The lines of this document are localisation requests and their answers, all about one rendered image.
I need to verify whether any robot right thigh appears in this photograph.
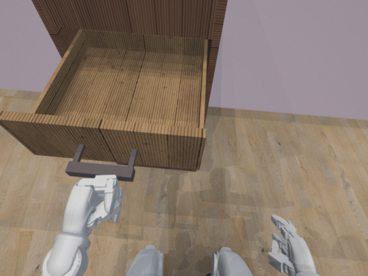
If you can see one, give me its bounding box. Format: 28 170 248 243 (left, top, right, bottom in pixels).
211 251 253 276

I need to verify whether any handle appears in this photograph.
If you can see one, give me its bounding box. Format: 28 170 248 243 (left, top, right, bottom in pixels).
65 144 137 182

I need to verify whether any right robot hand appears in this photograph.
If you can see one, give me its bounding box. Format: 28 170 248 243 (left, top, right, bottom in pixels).
268 214 317 276

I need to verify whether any robot thigh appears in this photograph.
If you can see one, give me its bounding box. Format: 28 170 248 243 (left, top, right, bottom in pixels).
211 251 253 276
125 248 163 276

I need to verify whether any drawer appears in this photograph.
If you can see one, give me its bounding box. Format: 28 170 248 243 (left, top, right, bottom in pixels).
0 29 208 170

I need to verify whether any left robot hand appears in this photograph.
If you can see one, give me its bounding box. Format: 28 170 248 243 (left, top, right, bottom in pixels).
62 175 124 237

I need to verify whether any robot left forearm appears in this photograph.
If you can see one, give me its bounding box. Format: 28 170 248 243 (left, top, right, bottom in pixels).
41 232 91 276

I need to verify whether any robot left thigh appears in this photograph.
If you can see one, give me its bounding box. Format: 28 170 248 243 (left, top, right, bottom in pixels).
125 248 163 276

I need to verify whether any cabinet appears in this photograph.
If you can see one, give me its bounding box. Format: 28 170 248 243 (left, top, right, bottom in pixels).
32 0 228 172

